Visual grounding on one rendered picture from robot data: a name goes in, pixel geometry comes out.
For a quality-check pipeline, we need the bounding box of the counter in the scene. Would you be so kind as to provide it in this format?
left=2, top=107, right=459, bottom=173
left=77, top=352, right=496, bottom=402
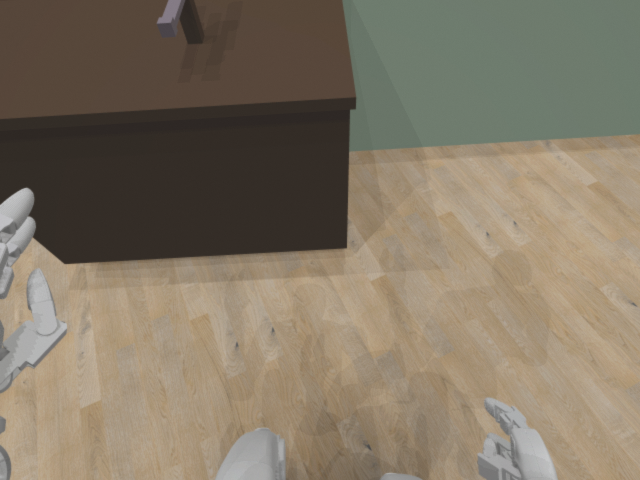
left=0, top=0, right=356, bottom=264

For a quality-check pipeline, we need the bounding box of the robot right hand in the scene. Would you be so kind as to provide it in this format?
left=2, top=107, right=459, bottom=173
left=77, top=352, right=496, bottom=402
left=477, top=397, right=558, bottom=480

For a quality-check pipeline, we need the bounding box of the robot left hand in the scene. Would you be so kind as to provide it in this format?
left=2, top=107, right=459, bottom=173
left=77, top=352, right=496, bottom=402
left=0, top=188, right=67, bottom=393

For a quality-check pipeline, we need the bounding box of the tap lever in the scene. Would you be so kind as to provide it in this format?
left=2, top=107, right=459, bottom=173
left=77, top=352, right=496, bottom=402
left=157, top=0, right=185, bottom=38

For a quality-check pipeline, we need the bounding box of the robot left thigh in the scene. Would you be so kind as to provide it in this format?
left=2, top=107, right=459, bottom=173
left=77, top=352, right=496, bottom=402
left=215, top=430, right=286, bottom=480

